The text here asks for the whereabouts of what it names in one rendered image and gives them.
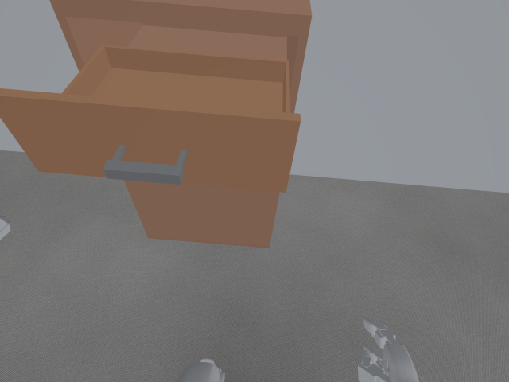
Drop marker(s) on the handle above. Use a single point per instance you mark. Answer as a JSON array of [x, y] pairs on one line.
[[141, 171]]

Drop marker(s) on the drawer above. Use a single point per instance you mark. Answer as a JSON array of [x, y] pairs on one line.
[[231, 114]]

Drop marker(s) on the left robot thigh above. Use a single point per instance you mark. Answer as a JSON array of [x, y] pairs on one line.
[[201, 372]]

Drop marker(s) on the cabinet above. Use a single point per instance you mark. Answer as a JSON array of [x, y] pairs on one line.
[[267, 29]]

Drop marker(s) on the right robot hand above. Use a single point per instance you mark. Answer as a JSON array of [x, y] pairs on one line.
[[394, 365]]

